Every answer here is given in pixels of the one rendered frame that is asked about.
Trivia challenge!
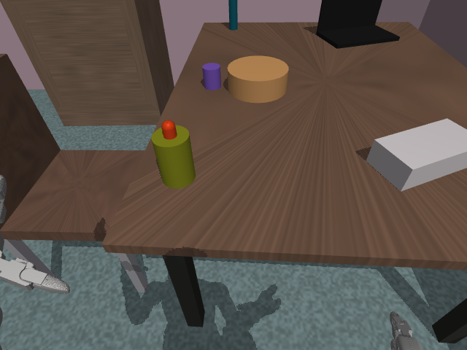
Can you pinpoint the table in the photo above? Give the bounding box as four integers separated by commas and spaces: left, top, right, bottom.
102, 22, 467, 343

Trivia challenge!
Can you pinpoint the right robot hand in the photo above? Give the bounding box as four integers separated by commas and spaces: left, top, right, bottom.
390, 311, 422, 350

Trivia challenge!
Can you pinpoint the chair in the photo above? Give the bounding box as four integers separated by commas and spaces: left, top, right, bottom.
0, 54, 148, 292

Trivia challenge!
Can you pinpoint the left robot hand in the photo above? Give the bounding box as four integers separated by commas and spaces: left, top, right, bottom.
0, 175, 70, 294

